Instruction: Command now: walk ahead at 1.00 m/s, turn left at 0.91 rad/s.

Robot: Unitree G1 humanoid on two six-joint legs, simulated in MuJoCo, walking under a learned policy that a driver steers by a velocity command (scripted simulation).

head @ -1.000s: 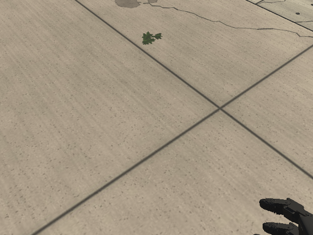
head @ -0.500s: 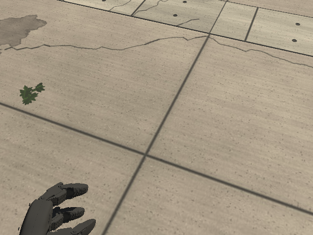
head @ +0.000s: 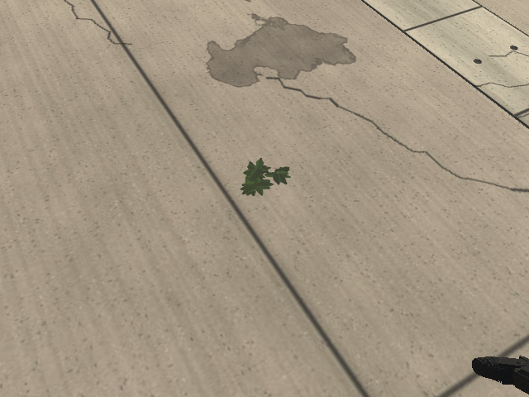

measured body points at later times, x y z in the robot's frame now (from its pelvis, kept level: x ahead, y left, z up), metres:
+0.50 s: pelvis +0.45 +0.03 +0.01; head +0.47 +0.06 +0.46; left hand +0.61 +0.35 -0.02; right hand +0.58 -0.23 -0.10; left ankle +0.21 +0.06 -0.69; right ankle +0.66 -0.02 -0.71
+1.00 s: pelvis +0.68 +0.12 +0.03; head +0.69 +0.14 +0.48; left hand +0.61 +0.39 -0.10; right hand +0.98 +0.03 -0.04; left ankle +0.71 +0.25 -0.70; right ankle +0.68 -0.02 -0.69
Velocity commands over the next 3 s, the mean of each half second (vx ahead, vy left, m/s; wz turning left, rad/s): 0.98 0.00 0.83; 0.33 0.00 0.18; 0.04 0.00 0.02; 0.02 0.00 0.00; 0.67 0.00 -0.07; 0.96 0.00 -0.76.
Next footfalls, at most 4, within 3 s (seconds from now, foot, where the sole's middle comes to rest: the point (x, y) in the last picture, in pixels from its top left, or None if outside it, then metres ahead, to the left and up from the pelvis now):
0.04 left None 0.25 0.07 -0.74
0.50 right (285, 310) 0.70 -0.01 -0.74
0.90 left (184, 286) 0.74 0.27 -0.74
1.10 right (280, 285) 0.77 0.01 -0.74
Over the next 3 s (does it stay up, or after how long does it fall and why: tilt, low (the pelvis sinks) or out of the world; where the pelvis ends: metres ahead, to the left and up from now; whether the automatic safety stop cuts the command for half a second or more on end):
stays up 1.27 0.43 0.04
